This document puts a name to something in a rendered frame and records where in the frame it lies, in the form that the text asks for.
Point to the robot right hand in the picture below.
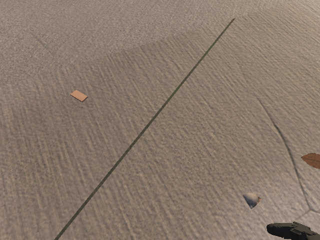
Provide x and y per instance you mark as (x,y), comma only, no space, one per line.
(293,231)

